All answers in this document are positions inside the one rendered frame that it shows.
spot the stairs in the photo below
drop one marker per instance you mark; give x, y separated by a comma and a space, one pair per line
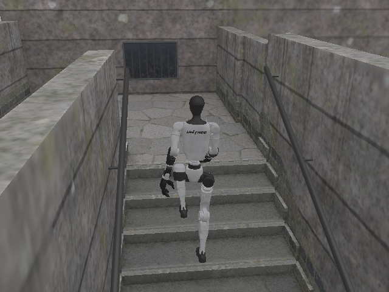
222, 245

